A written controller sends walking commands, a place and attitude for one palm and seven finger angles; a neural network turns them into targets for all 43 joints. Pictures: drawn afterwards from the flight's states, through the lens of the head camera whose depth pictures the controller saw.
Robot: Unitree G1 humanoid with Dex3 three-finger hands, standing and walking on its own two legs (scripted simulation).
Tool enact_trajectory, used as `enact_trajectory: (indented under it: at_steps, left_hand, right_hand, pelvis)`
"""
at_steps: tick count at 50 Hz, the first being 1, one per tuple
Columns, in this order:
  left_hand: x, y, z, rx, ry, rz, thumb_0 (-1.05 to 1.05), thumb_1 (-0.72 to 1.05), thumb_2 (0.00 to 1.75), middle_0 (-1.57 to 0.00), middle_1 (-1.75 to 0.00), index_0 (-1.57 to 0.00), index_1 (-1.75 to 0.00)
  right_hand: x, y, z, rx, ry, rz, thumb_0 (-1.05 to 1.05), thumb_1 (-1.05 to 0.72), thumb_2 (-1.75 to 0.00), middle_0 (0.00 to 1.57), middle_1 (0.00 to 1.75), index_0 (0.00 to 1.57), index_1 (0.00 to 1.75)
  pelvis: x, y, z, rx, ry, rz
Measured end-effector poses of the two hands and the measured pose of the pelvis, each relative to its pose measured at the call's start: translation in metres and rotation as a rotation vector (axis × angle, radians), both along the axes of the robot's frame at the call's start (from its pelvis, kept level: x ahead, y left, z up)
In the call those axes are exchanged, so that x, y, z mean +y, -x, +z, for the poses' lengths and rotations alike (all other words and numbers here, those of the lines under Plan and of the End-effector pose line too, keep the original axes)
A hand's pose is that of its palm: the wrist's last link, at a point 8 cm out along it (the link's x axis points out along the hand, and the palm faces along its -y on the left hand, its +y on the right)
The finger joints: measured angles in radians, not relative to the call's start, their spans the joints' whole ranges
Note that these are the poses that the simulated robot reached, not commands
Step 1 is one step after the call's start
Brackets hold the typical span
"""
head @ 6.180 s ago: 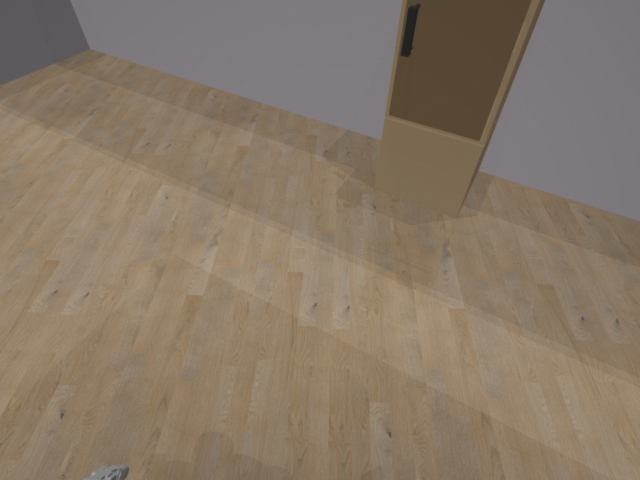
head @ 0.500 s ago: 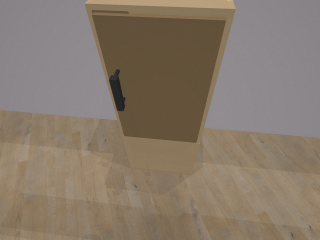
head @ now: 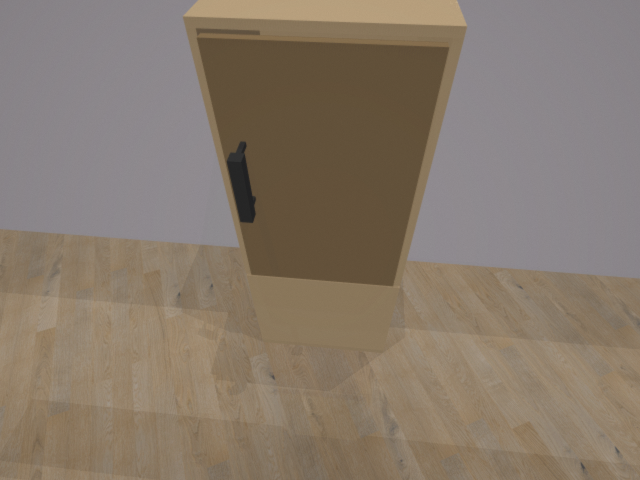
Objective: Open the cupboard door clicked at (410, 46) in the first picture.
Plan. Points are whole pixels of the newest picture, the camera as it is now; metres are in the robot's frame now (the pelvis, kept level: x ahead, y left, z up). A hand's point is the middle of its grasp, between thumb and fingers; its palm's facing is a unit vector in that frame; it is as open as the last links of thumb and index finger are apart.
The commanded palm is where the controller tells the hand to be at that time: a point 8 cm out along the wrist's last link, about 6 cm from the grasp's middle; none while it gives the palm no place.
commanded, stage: look again from close up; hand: left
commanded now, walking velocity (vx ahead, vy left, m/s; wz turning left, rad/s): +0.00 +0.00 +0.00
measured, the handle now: (245, 182) +0.62 +0.18 +0.00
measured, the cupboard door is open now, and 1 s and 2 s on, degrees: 0 0 0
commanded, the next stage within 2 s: shuffle to correct the standing spot in 0.36 s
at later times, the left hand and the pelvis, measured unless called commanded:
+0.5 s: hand out of the picture +0.02 +0.19 -0.17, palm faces +0.03 -0.98 -0.21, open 7.4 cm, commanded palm none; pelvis +0.02 +0.01 +0.00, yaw +0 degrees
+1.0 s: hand out of the picture +0.07 +0.18 -0.17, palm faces +0.06 -0.98 -0.20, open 7.4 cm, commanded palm none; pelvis +0.07 +0.01 +0.00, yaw -1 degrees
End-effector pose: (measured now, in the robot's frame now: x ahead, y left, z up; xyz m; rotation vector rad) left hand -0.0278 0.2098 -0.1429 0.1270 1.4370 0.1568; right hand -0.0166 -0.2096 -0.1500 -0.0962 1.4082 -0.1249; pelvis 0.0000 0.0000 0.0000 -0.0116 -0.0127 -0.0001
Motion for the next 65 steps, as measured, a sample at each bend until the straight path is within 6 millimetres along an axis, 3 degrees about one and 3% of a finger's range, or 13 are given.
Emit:
enact_trajectory:
  at_steps: [8, 16, 29, 36, 41, 48, 58, 65]
  left_hand:
    - [0.018, -0.023, 0.004, -0.07, -0.016, 0.001, 0.0, 0.91, 0.9, -0.2, -0.3, -0.2, -0.29]
    - [0.028, -0.041, 0.008, -0.102, -0.035, -0.009, 0.0, 0.91, 0.9, -0.2, -0.3, -0.2, -0.29]
    - [0.021, -0.046, 0.004, -0.066, -0.016, -0.017, 0.0, 0.91, 0.9, -0.2, -0.3, -0.2, -0.29]
    - [0.01, -0.046, -0.002, -0.023, 0.008, 0.001, 0.0, 0.91, 0.9, -0.2, -0.3, -0.2, -0.29]
    - [0.008, -0.05, -0.009, 0.004, 0.021, 0.036, 0.0, 0.91, 0.9, -0.2, -0.3, -0.2, -0.29]
    - [0.013, -0.079, -0.004, -0.002, 0.004, 0.036, 0.0, 0.91, 0.9, -0.2, -0.3, -0.2, -0.29]
    - [0.033, -0.123, 0.006, -0.12, -0.084, -0.027, 0.0, 0.91, 0.9, -0.2, -0.3, -0.2, -0.29]
    - [0.029, -0.122, 0.002, -0.202, -0.064, -0.072, 0.0, 0.91, 0.9, -0.2, -0.3, -0.2, -0.29]
  right_hand:
    - [0.018, -0.009, -0.001, -0.045, -0.012, 0.021, 0.0, -0.91, -0.89, 0.2, 0.3, 0.2, 0.3]
    - [0.016, -0.018, 0.001, -0.049, -0.001, 0.027, 0.01, -0.92, -0.89, 0.2, 0.3, 0.2, 0.3]
    - [0.003, -0.031, 0.003, -0.038, 0.024, 0.028, 0.0, -0.91, -0.89, 0.2, 0.3, 0.2, 0.3]
    - [0.0, -0.035, -0.003, 0.001, 0.017, 0.014, 0.0, -0.91, -0.89, 0.2, 0.3, 0.2, 0.3]
    - [0.004, -0.049, -0.004, 0.027, 0.031, 0.016, 0.0, -0.91, -0.89, 0.2, 0.3, 0.2, 0.3]
    - [0.013, -0.073, 0.003, 0.013, 0.042, 0.002, 0.01, -0.92, -0.89, 0.2, 0.3, 0.2, 0.3]
    - [-0.008, -0.085, -0.002, -0.043, 0.063, -0.024, 0.01, -0.93, -0.89, 0.2, 0.3, 0.2, 0.3]
    - [-0.02, -0.094, 0.004, -0.154, 0.08, -0.01, 0.01, -0.92, -0.89, 0.2, 0.3, 0.2, 0.3]
  pelvis:
    - [0.012, -0.005, 0.001, -0.007, -0.017, 0.003]
    - [0.015, -0.011, 0.003, -0.012, -0.023, -0.002]
    - [0.01, -0.02, 0.002, -0.009, -0.023, -0.017]
    - [0.006, -0.041, -0.004, 0.004, -0.018, -0.022]
    - [0.009, -0.058, -0.008, 0.013, -0.006, -0.009]
    - [0.013, -0.071, 0.0, 0.003, -0.018, -0.015]
    - [0.005, -0.061, -0.003, 0.023, -0.025, -0.025]
    - [0.007, -0.037, -0.008, -0.004, 0.0, -0.015]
